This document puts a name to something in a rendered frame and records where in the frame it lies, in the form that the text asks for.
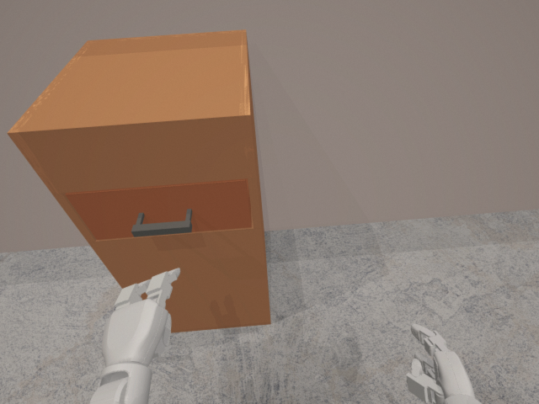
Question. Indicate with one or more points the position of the left robot hand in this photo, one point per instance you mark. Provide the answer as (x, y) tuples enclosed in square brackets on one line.
[(139, 330)]

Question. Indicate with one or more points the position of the cabinet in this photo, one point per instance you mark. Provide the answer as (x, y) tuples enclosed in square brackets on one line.
[(160, 110)]

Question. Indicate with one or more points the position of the right robot hand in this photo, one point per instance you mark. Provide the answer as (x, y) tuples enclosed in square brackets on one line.
[(443, 376)]

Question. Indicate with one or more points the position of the handle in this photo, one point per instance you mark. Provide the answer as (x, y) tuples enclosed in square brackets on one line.
[(164, 228)]

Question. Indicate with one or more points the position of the drawer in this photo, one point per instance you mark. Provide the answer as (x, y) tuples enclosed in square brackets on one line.
[(216, 205)]

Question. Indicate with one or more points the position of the left robot forearm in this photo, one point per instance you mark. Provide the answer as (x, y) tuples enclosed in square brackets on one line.
[(123, 383)]

